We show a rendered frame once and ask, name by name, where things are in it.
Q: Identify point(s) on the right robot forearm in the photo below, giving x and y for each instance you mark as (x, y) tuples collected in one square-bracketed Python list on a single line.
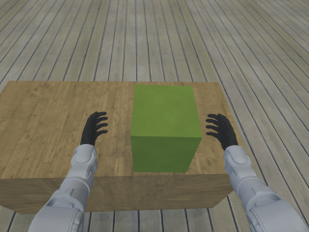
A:
[(249, 187)]

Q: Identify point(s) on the left robot forearm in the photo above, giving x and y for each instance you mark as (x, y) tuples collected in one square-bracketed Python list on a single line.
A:
[(76, 187)]

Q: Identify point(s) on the robot left upper arm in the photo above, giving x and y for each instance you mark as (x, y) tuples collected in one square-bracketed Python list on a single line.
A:
[(59, 219)]

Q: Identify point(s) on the robot right upper arm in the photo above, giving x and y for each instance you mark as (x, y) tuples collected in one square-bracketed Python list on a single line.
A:
[(276, 216)]

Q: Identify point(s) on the robot right hand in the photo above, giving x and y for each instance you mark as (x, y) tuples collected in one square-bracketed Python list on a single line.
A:
[(226, 134)]

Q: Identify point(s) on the pedestal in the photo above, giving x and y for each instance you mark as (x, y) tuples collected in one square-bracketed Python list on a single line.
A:
[(41, 124)]

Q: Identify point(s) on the robot left hand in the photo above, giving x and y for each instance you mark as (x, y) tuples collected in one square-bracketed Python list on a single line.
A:
[(90, 133)]

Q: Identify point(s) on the carton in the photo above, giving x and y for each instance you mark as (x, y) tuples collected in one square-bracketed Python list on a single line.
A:
[(165, 129)]

